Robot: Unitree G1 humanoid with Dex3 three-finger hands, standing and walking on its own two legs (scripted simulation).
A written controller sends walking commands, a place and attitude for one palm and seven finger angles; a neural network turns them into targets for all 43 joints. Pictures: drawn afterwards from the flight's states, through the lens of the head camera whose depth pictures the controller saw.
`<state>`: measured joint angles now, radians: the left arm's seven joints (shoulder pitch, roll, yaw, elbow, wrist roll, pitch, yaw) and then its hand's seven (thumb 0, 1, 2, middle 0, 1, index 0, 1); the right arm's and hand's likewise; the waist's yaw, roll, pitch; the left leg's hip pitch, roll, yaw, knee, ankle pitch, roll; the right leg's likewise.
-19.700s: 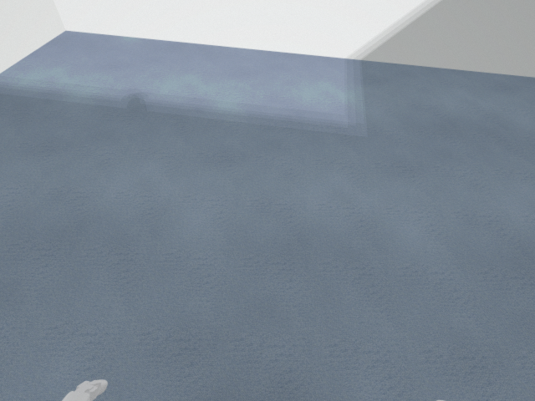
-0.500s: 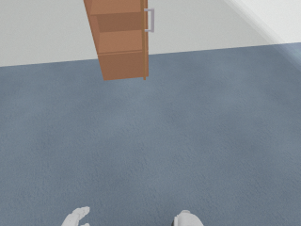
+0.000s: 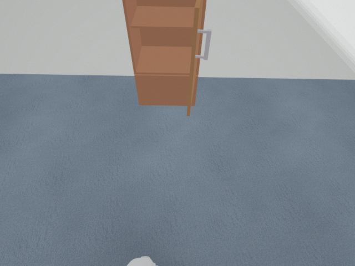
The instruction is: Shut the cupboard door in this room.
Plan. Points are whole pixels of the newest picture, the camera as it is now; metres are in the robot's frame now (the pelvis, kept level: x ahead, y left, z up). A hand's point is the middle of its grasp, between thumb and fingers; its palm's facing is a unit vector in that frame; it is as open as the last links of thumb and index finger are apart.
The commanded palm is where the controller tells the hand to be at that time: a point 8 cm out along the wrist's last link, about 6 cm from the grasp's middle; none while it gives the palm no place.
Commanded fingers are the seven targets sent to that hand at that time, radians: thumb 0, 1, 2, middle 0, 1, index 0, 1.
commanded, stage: stand and wait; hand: left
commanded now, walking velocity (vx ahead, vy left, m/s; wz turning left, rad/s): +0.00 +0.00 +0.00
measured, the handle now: (203, 44) +1.01 -0.01 -0.01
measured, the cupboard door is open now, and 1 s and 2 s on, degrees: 82 82 82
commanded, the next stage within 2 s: look at it before walking up in 1.12 s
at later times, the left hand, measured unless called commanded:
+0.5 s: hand out of the picture +0.06 +0.17 -0.17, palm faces +0.01 -0.98 -0.18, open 7.3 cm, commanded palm none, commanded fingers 0.00 0.90 0.90 -0.20 -0.30 -0.20 -0.30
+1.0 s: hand out of the picture +0.06 +0.14 -0.17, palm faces +0.02 -0.99 -0.16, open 7.3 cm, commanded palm none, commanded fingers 0.00 0.90 0.90 -0.20 -0.30 -0.20 -0.30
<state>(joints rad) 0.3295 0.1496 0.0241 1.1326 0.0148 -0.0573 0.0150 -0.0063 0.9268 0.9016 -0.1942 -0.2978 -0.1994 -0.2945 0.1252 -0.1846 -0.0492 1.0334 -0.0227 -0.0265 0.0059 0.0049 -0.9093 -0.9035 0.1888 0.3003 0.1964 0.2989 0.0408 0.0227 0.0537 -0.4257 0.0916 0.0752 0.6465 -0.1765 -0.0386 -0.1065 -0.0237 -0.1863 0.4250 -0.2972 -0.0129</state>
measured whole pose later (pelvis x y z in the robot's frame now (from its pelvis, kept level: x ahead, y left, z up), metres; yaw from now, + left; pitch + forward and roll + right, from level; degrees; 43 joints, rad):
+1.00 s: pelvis +0.07 -0.01 +0.01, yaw -1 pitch -2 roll +0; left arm 0.32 0.10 -0.01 1.15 0.00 -0.02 0.04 0.00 0.91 0.90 -0.19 -0.30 -0.20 -0.29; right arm 0.31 -0.08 -0.02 1.18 -0.01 -0.01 -0.02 0.01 -0.90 -0.90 0.19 0.30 0.20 0.30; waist -0.01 0.00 0.03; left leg -0.17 0.07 0.12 0.40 -0.20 -0.02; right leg -0.10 -0.03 -0.11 0.41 -0.27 0.00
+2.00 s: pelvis +0.08 +0.01 +0.00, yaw -4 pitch -1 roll +0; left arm 0.28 0.16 0.02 1.11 0.01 0.01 0.03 0.00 0.91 0.90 -0.19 -0.30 -0.20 -0.29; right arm 0.23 -0.14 -0.04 1.13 -0.01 0.00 -0.03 0.01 -0.91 -0.90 0.19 0.30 0.20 0.30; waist 0.01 -0.02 0.06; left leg -0.20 0.06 0.17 0.47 -0.25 0.01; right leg -0.15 -0.05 -0.05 0.46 -0.29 0.03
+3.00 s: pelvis +0.10 +0.05 +0.00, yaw -37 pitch +0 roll -3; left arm 0.22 0.31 0.10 0.94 0.02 0.07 -0.01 0.00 0.91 0.90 -0.19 -0.30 -0.20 -0.29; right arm 0.15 -0.18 -0.02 0.89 -0.02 0.02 -0.02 0.01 -0.90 -0.90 0.20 0.30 0.21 0.30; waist 0.04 -0.06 0.08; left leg -0.23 0.04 0.07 0.53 -0.30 0.04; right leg -0.49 0.06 0.07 1.09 -0.45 0.06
